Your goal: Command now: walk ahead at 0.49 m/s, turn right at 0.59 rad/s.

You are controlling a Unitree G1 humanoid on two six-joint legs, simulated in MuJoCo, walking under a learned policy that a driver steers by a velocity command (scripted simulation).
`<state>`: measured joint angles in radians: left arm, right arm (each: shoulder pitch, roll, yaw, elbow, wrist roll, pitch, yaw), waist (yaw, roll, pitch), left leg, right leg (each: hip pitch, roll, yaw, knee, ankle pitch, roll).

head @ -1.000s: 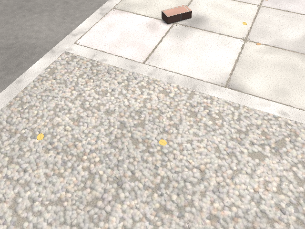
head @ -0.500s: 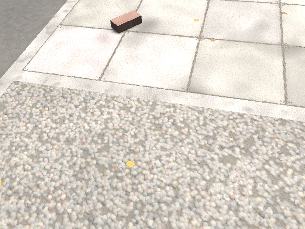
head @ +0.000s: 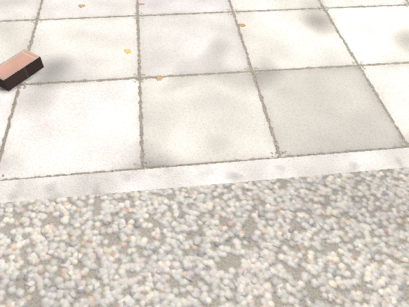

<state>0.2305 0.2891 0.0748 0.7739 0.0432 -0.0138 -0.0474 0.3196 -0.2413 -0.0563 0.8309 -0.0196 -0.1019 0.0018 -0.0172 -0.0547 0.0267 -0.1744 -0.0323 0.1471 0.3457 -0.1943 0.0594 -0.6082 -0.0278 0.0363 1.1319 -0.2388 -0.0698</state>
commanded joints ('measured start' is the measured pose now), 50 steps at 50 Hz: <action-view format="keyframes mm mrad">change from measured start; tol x32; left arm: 1 -20 0 -9 -72 0 2 -16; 50 78 47 -37 15 8 -61 40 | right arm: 1 18 -76 -11 -35 1 -24 4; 50 -16 -124 -30 -24 21 51 14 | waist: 1 23 118 14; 17 138 -121 -390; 50 44 56 -15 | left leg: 1 43 292 -172 -209 202 117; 14 237 302 106 287 887 43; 17 -536 34 -56 1092 -364 -61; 33 -518 135 -113 428 217 -36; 42 -112 -63 -10 186 16 116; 45 480 364 -916 -27 28 365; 50 -12 193 -473 -123 239 228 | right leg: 1 -120 -48 27 -37 104 11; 14 303 131 -193 -583 -15 -120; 17 989 -364 752 -818 -44 -348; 24 470 -126 157 -923 468 -185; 36 675 -162 -20 -1008 501 -109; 41 768 -178 -112 -697 1082 -63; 43 545 -136 -158 -234 838 -31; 45 -30 111 4 323 -237 17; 50 52 -55 15 50 -59 61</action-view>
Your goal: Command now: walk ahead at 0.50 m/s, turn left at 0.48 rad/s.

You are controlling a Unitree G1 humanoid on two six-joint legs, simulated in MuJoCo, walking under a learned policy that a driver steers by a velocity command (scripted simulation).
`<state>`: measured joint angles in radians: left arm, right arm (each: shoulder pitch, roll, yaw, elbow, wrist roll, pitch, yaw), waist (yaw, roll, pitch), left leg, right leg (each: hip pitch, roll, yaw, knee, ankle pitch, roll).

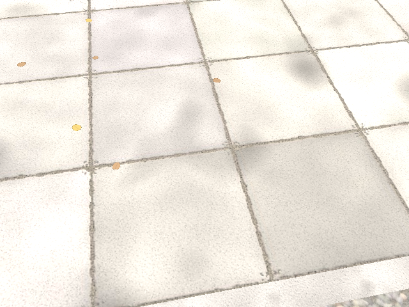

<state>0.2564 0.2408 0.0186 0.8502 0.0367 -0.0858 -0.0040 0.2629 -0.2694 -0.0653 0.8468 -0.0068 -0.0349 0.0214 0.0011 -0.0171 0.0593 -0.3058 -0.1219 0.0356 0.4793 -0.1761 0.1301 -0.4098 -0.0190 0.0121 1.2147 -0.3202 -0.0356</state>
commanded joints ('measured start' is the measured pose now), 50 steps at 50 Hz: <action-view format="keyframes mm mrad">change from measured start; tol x32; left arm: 1 52 85 16 -66 18 26 -5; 14 -354 88 -2 -227 -6 22 -20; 20 160 282 58 -149 25 -14 33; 50 66 119 31 -77 -46 13 -2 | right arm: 1 53 -107 -24 -37 9 -25 -6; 21 247 -83 -14 -123 23 -34 -18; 41 -298 -44 22 -258 -34 26 63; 50 86 -147 -22 -107 -20 -6 -25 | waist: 1 30 29 -53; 17 -23 107 -53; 21 44 -312 -406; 50 -77 54 -153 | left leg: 1 98 264 -336 -262 267 160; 18 209 196 -412 46 569 15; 22 -354 68 -158 796 -310 -44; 41 -305 160 57 187 61 -41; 45 95 30 83 35 -48 48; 47 708 516 -610 -63 -84 214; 50 381 455 -385 -179 235 151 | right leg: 1 -138 -63 25 -60 28 40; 13 -264 -6 -2 -558 297 82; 18 169 60 7 -745 185 11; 21 699 -443 793 -925 -82 -191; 37 326 -209 -114 -1062 429 -100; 45 413 -241 -235 -572 949 -55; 47 -205 -42 -223 42 -235 15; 50 -263 -67 17 75 -38 -13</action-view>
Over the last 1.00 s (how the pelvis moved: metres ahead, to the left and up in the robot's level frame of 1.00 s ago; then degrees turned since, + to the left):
0.56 -0.08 -0.01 -5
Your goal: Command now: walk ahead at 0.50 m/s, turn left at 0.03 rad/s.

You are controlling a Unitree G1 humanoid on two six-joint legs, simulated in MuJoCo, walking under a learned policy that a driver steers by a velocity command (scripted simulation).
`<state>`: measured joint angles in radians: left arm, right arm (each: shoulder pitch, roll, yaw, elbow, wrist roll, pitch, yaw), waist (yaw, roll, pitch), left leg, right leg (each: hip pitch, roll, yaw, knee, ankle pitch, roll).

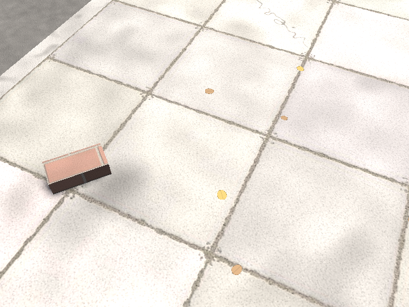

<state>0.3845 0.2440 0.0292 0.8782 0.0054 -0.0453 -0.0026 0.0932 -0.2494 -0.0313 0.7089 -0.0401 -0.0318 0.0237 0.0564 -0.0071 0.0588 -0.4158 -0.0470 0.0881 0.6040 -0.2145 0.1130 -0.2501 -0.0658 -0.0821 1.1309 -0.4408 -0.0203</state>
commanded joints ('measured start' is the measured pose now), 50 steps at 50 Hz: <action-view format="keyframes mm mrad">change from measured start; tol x32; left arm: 1 -39 108 22 -81 -5 -19 -7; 18 -351 22 6 -147 27 22 -60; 24 72 151 70 -43 46 11 -27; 50 13 97 52 -126 -21 -29 -4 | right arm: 1 214 -129 -43 37 13 -20 -25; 25 328 -56 -13 117 30 -45 -39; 44 -156 -92 4 -83 12 -22 -4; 50 351 -288 -55 -1 -24 -58 -51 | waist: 1 -89 31 -104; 50 -181 172 -347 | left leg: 1 398 331 -341 -334 311 118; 15 413 255 49 -475 466 9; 22 558 300 143 -89 1128 -19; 24 331 268 154 365 805 -32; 25 -104 90 140 757 -89 -87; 26 -293 -9 -90 916 -295 -96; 44 -204 81 -99 32 163 -155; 50 650 393 -501 -220 -206 -1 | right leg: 1 -363 -40 122 85 107 -28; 23 -32 169 -74 -554 187 -185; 26 574 -276 852 -816 244 -463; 36 55 -25 335 -930 587 -259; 48 136 -15 439 -610 778 -133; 50 -143 155 262 -92 271 -76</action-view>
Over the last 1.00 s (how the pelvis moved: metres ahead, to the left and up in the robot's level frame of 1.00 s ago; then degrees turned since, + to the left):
0.50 0.11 -0.01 33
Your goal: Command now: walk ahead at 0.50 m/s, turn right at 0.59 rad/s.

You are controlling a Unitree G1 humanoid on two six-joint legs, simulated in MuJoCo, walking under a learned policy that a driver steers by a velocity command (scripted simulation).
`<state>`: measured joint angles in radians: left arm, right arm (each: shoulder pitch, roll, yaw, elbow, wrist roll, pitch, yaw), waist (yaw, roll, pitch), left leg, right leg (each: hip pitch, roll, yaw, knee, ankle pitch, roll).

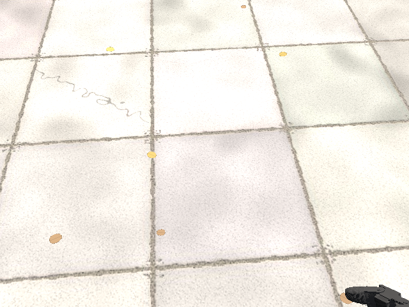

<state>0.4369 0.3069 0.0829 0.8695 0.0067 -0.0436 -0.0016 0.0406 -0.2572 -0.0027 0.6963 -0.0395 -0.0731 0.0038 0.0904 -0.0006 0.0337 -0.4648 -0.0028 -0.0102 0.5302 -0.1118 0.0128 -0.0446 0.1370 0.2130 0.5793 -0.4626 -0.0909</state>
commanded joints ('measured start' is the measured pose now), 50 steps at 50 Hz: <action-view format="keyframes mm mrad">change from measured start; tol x16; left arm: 1 27 50 -3 -144 -13 -24 -6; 20 -444 4 -54 -225 35 15 -61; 26 57 229 21 -77 39 -8 -3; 31 -176 26 -30 -72 10 -30 -3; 50 -32 110 -15 64 25 -32 38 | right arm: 1 346 -310 -97 16 -12 1 -28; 4 191 -105 -53 -5 3 10 -16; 26 460 -64 -42 131 39 3 8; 45 -11 -20 -35 44 6 43 55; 50 192 -72 -63 83 0 40 40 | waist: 1 -135 354 -353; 3 -117 41 -88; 20 -136 101 38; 24 12 41 -159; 26 27 -251 -366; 30 -93 -70 -31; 50 -147 -91 -65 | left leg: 1 726 462 -802 -281 -382 190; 2 588 429 -690 -277 -492 185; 6 324 265 -221 -337 -93 122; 19 396 246 66 -372 236 136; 23 464 238 113 -83 602 109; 24 359 197 142 115 514 88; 26 -148 -23 94 691 -447 34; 41 -205 79 14 283 128 17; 50 101 -85 175 56 -120 169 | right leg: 1 -559 11 -99 614 -97 2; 13 -632 -170 -136 376 325 61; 23 -224 -94 -316 -103 283 -34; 24 12 -122 -271 -108 282 -62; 26 387 -575 462 -278 243 -231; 32 -82 -353 -58 -409 486 -94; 44 57 -359 -335 -454 689 -56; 50 174 -384 -421 15 1298 -20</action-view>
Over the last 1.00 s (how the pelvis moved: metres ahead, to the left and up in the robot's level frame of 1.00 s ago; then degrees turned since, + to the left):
0.54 -0.10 0.00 -32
